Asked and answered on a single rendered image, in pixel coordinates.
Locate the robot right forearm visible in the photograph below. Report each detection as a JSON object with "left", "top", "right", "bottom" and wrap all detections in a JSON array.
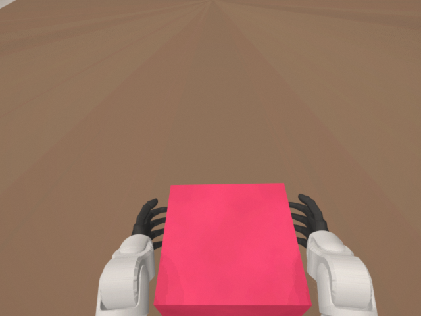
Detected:
[{"left": 307, "top": 230, "right": 378, "bottom": 316}]

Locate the carton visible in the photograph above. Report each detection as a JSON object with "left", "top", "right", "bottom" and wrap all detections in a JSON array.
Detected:
[{"left": 153, "top": 183, "right": 312, "bottom": 316}]

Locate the robot left forearm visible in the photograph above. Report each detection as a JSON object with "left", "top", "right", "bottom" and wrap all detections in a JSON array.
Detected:
[{"left": 95, "top": 234, "right": 155, "bottom": 316}]

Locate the right robot hand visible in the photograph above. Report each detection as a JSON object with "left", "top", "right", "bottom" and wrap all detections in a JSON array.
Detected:
[{"left": 289, "top": 194, "right": 329, "bottom": 248}]

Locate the left robot hand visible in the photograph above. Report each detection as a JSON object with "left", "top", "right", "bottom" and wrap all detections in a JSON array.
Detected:
[{"left": 131, "top": 199, "right": 168, "bottom": 250}]

